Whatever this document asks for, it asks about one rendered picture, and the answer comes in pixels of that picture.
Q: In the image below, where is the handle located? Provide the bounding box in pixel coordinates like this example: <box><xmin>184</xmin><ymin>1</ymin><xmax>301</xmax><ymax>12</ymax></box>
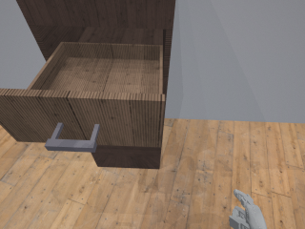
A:
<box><xmin>45</xmin><ymin>122</ymin><xmax>100</xmax><ymax>153</ymax></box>

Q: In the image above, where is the drawer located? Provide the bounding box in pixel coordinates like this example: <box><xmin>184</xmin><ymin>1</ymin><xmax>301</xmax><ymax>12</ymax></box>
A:
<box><xmin>0</xmin><ymin>42</ymin><xmax>165</xmax><ymax>148</ymax></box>

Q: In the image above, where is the robot right hand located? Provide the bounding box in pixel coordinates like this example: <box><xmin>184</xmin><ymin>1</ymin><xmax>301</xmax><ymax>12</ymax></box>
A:
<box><xmin>229</xmin><ymin>189</ymin><xmax>267</xmax><ymax>229</ymax></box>

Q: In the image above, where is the cabinet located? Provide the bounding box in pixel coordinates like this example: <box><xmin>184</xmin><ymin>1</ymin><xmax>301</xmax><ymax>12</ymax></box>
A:
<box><xmin>16</xmin><ymin>0</ymin><xmax>176</xmax><ymax>170</ymax></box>

